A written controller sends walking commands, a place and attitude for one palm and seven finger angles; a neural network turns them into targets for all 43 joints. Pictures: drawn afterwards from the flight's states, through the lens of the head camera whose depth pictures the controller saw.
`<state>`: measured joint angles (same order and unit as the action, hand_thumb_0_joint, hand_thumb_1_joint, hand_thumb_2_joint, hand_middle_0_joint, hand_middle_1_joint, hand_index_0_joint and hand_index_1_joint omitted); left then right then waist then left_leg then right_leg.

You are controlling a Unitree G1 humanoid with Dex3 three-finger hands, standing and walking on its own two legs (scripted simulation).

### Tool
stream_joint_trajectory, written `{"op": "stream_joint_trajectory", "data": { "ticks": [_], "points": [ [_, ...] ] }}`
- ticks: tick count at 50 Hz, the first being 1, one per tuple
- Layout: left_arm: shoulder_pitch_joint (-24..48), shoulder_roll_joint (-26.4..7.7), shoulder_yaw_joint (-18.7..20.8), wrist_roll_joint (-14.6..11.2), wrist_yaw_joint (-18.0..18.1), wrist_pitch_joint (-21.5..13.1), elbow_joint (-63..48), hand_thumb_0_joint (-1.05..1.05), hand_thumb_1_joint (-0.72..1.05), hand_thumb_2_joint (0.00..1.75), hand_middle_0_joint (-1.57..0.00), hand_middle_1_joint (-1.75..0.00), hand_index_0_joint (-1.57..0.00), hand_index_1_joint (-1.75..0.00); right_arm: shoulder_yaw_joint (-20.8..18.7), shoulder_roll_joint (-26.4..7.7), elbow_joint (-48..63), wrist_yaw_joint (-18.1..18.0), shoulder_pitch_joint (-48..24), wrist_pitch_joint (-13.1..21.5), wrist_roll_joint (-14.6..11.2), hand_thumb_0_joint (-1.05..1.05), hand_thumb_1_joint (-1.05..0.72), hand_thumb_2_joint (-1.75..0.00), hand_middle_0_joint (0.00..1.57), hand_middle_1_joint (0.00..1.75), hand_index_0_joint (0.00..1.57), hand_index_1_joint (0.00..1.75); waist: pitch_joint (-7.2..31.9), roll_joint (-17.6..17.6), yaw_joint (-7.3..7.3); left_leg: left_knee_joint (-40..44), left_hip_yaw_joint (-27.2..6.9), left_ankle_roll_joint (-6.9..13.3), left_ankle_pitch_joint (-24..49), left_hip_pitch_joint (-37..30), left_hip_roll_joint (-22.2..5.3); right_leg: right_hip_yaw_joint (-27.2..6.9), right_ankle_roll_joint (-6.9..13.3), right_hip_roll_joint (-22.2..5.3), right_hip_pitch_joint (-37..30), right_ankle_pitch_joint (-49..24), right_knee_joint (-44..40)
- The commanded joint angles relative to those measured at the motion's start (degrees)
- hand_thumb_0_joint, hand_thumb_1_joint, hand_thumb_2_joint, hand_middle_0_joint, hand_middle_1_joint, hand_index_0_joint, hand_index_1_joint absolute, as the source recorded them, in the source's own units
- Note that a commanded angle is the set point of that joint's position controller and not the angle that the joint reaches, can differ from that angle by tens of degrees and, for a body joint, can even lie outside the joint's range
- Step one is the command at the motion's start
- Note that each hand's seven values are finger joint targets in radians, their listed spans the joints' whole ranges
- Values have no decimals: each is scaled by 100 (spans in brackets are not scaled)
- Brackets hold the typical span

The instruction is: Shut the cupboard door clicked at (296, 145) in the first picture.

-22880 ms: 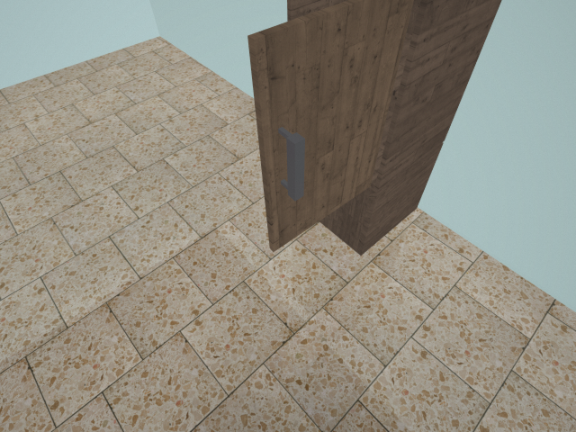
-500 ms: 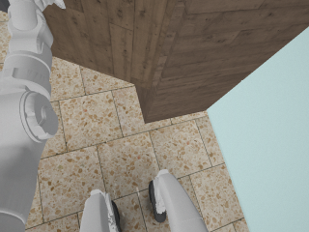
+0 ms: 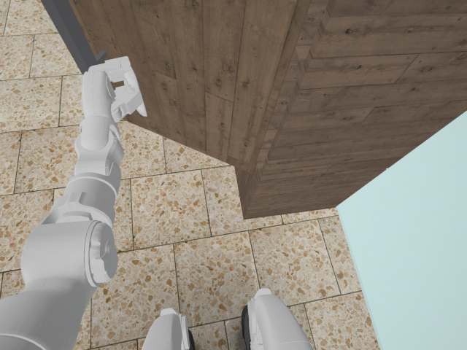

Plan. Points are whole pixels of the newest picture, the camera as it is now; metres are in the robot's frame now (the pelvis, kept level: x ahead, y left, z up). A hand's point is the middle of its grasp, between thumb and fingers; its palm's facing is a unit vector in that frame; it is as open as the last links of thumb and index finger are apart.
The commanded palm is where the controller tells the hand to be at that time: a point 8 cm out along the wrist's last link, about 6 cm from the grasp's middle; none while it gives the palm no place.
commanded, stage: pull the fist back off the door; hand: left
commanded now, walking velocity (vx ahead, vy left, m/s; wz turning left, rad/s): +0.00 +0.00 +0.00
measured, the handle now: (81, 30) +0.67 +0.20 +0.06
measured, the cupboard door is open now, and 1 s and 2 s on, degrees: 58 58 58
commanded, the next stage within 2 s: draw the hand back to the body in 0.14 s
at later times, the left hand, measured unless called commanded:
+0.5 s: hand (111, 115) +0.46 +0.13 +0.10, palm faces +0.03 -1.00 -0.06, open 3.1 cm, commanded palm +0.41 +0.17 +0.11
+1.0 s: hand (0, 205) +0.31 +0.20 +0.17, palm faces +0.20 -0.95 -0.22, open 3.2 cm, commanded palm +0.27 +0.24 +0.19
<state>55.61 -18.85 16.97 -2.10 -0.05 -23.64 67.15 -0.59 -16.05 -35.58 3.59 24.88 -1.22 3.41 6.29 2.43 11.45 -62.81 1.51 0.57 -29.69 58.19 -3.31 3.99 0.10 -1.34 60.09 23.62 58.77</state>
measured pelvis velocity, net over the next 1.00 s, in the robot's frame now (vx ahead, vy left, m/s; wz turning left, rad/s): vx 0.01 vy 0.00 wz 0.02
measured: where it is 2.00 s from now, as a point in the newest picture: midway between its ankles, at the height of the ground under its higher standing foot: outside the picture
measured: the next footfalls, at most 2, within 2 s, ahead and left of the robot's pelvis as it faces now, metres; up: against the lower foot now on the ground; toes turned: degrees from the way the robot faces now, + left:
none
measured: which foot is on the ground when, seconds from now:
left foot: down 0.00-1.00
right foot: down 0.00-1.00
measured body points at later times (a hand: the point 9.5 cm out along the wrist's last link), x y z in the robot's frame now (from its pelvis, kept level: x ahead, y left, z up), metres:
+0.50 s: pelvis +0.01 +0.00 +0.03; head +0.10 -0.02 +0.47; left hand +0.45 +0.18 +0.11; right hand +0.03 -0.25 -0.11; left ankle -0.01 +0.11 -0.66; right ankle +0.03 -0.12 -0.66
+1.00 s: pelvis +0.01 +0.00 +0.07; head +0.01 -0.02 +0.52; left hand +0.29 +0.25 +0.18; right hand +0.20 -0.23 -0.01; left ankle -0.01 +0.11 -0.66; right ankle +0.03 -0.12 -0.66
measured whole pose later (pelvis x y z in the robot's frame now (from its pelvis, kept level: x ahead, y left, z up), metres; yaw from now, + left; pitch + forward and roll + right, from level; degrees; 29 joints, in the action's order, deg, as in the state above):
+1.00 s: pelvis +0.01 +0.00 +0.07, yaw +1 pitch +0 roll +0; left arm 0.9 -15.4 6.2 -4.7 3.0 -6.9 9.4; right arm 1.5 -12.9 -31.7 -5.8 10.8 -1.0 -2.6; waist 1.2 2.1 -0.9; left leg -32.3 3.2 0.6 -18.8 14.0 -0.7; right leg 3.0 -0.4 -2.3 17.6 15.4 32.6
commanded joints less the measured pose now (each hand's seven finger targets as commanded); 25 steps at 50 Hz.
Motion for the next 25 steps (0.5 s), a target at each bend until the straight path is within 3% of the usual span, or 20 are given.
{"op": "stream_joint_trajectory", "data": {
  "ticks": [1,2,3,4,7,9,11,13,14,17,19,21,23,25],
  "points": [
    [2963,-326,-409,-135,93,-966,-2257,0,90,90,-130,-150,-130,-150,-380,-769,148,-64,945,127,-27,0,-90,-90,20,30,20,30,3488,850,132,467,-363,-43,3062,-2635,222,-113,84,265,-1585,-2394,-357],
    [2785,-413,-295,-106,143,-1018,-2135,0,90,90,-130,-150,-130,-150,-399,-785,79,-66,923,122,-17,0,-90,-90,20,30,20,30,3473,750,88,456,-404,-61,3196,-2675,208,-102,77,254,-1591,-2441,-339],
    [2551,-286,-404,-53,164,-1012,-1979,0,90,90,-130,-150,-130,-150,-405,-768,63,-56,872,105,-26,0,-90,-90,20,30,20,30,3360,651,92,460,-371,-52,3124,-2574,216,-108,66,252,-1607,-2428,-349],
    [2575,-300,-427,12,204,-979,-1802,0,90,90,-130,-150,-130,-150,-399,-777,27,-70,852,69,-38,0,-90,-90,20,30,20,30,3159,427,168,479,-377,-36,2993,-2427,207,-103,54,242,-1597,-2381,-363],
    [2611,-362,-421,183,308,-828,-1414,0,90,90,-130,-150,-130,-150,-382,-782,11,-109,738,-4,-63,0,-90,-90,20,30,20,30,2859,353,178,532,-351,-28,2731,-2170,248,-113,52,213,-1532,-2218,-368],
    [2449,-668,-106,176,374,-689,-1095,0,90,90,-130,-150,-130,-150,-350,-798,60,-142,693,-54,-65,0,-90,-90,20,30,20,30,2692,-35,131,599,-300,6,2433,-1732,302,-159,48,209,-1872,-2218,-411],
    [2516,-630,-80,106,374,-668,-1128,0,90,90,-130,-150,-130,-150,-327,-785,146,-177,607,-45,-64,0,-90,-90,20,30,20,30,2800,-38,120,625,-279,23,2389,-1701,327,-176,61,200,-1985,-2269,-399],
    [2376,-612,-3,14,327,-715,-1159,0,90,90,-130,-150,-130,-150,-308,-749,179,-170,528,-24,-61,0,-90,-90,20,30,20,30,3004,21,20,577,-247,3,2539,-1725,334,-205,59,196,-2095,-2426,-358],
    [1992,-792,181,-14,273,-766,-1359,0,90,90,-130,-150,-130,-150,-319,-758,277,-165,512,-25,-79,0,-90,-90,20,30,20,30,3270,13,-194,622,-230,-12,2691,-1838,336,-227,78,197,-2334,-2546,-350],
    [1250,-824,163,-132,36,-875,-2177,0,90,90,-130,-150,-130,-150,-325,-713,530,-169,406,-17,-147,0,-90,-90,20,30,20,30,3812,171,-497,827,-149,-28,3143,-2299,327,-256,84,199,-2925,-2977,-428],
    [554,-727,24,-218,-134,-764,-2779,0,90,90,-130,-150,-130,-150,-345,-684,682,-166,351,-33,-242,0,-90,-90,20,30,20,30,3776,-1,-634,1034,-87,-7,3283,-2447,305,-248,86,232,-3315,-3187,-619],
    [-208,-595,-64,-396,-272,-538,-3274,0,90,90,-130,-150,-130,-150,-355,-659,827,-196,295,-34,-333,0,-90,-90,20,30,20,30,3619,-234,-734,1283,-7,33,3223,-2457,314,-241,85,257,-3785,-3323,-846],
    [-523,-393,-216,-598,-384,-233,-3537,0,90,90,-130,-150,-130,-150,-349,-645,850,-256,175,-51,-444,0,-90,-90,20,30,20,30,2888,-670,-651,1562,74,72,2693,-2270,317,-211,41,275,-3965,-3161,-1184],
    [-572,-252,-341,-749,-445,-31,-3793,0,90,90,-130,-150,-130,-150,-340,-648,835,-335,44,-22,-514,0,-90,-90,20,30,20,30,2298,-845,-576,1794,105,86,2156,-2286,329,-197,7,276,-3933,-2739,-1490]
  ]
}}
